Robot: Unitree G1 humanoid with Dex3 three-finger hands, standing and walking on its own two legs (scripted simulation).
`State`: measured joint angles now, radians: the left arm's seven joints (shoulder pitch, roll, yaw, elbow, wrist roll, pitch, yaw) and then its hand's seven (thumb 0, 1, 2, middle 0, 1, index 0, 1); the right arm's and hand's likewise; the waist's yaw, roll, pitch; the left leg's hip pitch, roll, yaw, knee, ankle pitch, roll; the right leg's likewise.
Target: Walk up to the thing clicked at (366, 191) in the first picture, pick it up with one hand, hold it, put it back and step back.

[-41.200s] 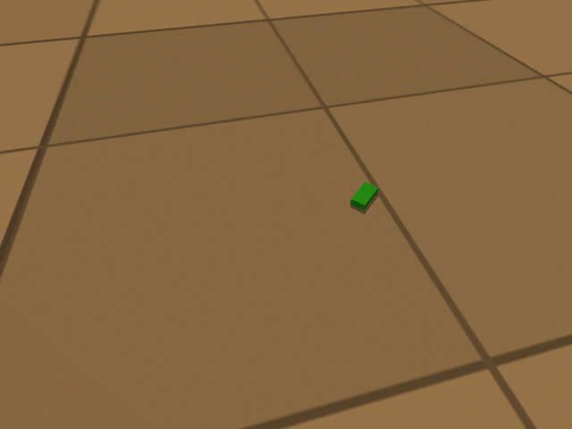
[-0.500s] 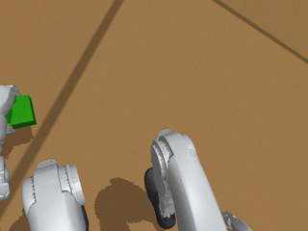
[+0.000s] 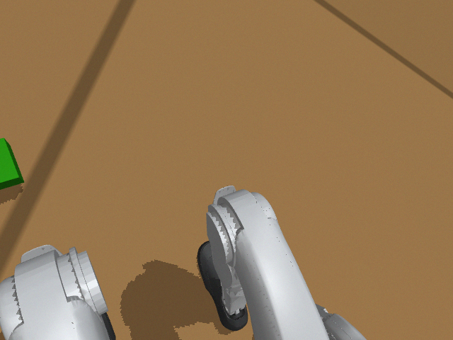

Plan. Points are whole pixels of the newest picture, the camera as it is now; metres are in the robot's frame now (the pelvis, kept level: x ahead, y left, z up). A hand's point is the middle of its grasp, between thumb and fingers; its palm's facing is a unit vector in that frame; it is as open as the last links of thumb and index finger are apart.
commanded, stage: rest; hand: left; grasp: from above
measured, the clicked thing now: out of the picture +0.45 +0.31 -0.26
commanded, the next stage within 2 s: open in 0.64 s
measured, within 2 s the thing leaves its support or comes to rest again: rests again in 0.34 s
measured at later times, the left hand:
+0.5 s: hand out of the picture +0.44 +0.30 -0.25, palm faces -0.45 -0.15 -0.88, open 10.3 cm
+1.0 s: hand out of the picture +0.44 +0.30 -0.25, palm faces -0.45 -0.14 -0.88, open 10.6 cm
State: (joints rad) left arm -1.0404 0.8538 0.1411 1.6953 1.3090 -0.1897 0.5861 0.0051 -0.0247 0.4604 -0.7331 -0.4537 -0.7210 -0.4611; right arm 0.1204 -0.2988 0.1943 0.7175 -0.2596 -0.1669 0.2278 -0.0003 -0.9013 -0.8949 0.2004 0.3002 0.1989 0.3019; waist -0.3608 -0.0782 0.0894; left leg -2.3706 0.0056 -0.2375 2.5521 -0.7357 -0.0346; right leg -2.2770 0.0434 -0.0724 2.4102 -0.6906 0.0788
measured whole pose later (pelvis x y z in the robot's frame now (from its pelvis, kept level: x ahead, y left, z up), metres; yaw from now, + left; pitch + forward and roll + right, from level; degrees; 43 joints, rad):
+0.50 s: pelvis -0.01 +0.01 +0.00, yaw -2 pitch +28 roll -14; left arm -1.07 0.94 0.14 1.78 1.33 -0.20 0.64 0.00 -0.02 0.44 -0.74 -0.45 -0.72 -0.46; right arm 0.09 -0.33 0.24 0.71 -0.29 -0.23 0.27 0.00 -0.91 -0.90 0.20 0.30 0.20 0.30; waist -0.39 -0.11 0.14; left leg -2.37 0.00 -0.27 2.58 -0.73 -0.02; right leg -2.24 0.05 -0.10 2.40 -0.68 0.08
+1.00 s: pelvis -0.01 +0.01 +0.00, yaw -3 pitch +26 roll -15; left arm -1.09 0.97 0.10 1.82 1.31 -0.20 0.66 0.00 0.01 0.50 -0.61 -0.57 -0.59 -0.54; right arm 0.09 -0.35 0.29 0.69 -0.30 -0.27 0.30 0.00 -0.90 -0.90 0.20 0.30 0.20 0.30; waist -0.40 -0.14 0.17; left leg -2.35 0.01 -0.28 2.59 -0.73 -0.01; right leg -2.22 0.06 -0.12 2.39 -0.66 0.08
